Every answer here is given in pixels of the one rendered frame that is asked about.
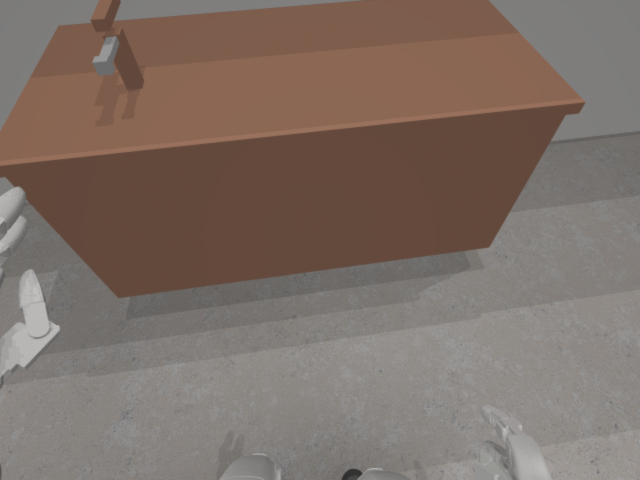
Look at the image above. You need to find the right robot hand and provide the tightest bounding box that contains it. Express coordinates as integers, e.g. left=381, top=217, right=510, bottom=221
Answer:
left=473, top=404, right=552, bottom=480

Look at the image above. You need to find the counter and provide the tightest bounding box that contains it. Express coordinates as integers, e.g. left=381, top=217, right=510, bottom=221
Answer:
left=0, top=0, right=586, bottom=298

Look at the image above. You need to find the left robot hand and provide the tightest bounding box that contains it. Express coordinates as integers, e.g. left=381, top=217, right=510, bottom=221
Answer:
left=0, top=187, right=60, bottom=389

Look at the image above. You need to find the tap lever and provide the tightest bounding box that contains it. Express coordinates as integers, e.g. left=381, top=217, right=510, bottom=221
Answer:
left=92, top=36, right=119, bottom=76

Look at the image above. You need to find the left robot thigh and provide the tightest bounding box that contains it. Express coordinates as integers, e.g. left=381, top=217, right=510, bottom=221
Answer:
left=219, top=455, right=282, bottom=480

